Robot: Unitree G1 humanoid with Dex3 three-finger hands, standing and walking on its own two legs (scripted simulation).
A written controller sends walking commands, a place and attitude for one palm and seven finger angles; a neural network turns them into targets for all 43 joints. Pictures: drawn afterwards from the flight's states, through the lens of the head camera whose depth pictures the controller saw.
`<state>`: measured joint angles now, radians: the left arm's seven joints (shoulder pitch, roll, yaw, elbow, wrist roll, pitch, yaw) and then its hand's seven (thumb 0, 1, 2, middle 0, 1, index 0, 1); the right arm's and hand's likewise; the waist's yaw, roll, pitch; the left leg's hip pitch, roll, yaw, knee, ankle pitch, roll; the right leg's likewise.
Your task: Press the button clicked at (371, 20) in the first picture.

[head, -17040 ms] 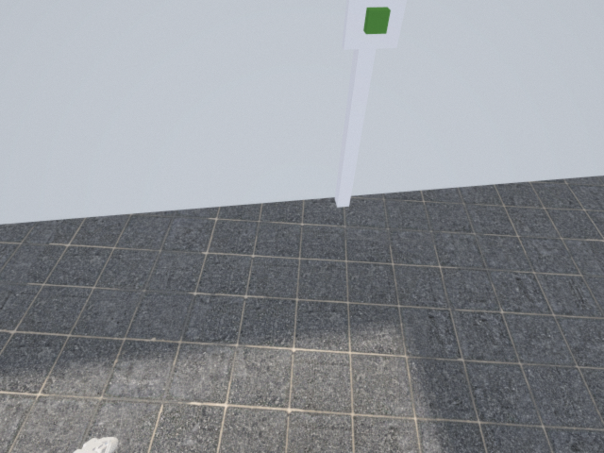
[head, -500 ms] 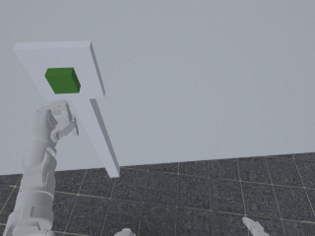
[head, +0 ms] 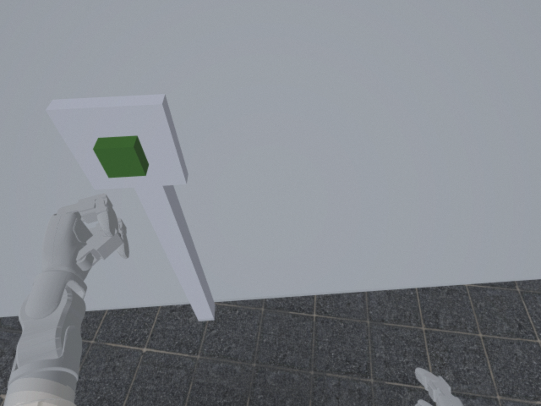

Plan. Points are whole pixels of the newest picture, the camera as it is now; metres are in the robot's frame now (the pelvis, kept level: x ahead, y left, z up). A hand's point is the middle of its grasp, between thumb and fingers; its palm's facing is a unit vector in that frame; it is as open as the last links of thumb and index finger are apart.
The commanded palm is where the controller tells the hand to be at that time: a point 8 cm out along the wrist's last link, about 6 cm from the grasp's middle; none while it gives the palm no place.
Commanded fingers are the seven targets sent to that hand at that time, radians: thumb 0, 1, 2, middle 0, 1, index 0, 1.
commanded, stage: draw the hand back to the body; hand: left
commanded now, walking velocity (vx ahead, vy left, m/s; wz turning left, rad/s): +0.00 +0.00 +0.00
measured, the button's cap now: (123, 155) +0.49 +0.28 +0.11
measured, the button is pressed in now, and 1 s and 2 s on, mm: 0 0 0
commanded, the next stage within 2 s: step back with the hand held close in 1.16 s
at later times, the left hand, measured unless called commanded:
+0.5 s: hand (65, 274) +0.24 +0.25 +0.15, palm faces +0.37 -0.88 -0.29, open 3.1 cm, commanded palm +0.19 +0.29 +0.17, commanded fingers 0.00 0.90 0.90 -1.30 -1.50 -1.30 -1.50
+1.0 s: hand (13, 295) +0.19 +0.25 +0.19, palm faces +0.41 -0.82 -0.39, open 3.1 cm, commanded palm +0.14 +0.29 +0.20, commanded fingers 0.00 0.90 0.90 -1.30 -1.50 -1.30 -1.50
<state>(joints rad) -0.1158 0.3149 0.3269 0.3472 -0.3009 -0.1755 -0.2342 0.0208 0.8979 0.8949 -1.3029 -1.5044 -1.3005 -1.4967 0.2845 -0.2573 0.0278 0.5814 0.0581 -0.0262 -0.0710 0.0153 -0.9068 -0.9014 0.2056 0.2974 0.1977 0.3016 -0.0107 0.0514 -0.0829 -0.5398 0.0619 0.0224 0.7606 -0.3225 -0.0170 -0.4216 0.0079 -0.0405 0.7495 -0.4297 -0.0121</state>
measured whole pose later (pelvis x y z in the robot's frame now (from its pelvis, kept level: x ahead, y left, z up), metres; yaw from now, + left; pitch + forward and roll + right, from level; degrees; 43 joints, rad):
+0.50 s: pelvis +0.00 +0.01 +0.03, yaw +0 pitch -3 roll +0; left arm 0.26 0.30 0.22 -0.15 -0.08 -0.06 0.09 0.02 0.89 0.89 -1.31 -1.50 -1.30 -1.50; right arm 0.16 -0.24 0.04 0.62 0.01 -0.07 -0.11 0.02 -0.91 -0.90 0.21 0.30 0.20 0.30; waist 0.05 0.05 0.01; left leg -0.20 0.04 0.04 0.45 -0.19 -0.01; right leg -0.08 0.00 -0.04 0.43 -0.29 0.00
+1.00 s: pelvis +0.02 +0.01 +0.03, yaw +0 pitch -5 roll +0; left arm 0.55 0.32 0.29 -0.49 -0.06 -0.08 0.10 0.02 0.89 0.89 -1.31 -1.50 -1.31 -1.50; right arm 0.19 -0.22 0.03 0.62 -0.01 -0.07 -0.09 0.02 -0.91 -0.90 0.21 0.30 0.20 0.30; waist 0.08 0.07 0.02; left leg -0.13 0.03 0.05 0.42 -0.21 0.00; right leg 0.00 -0.01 -0.03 0.36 -0.28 0.01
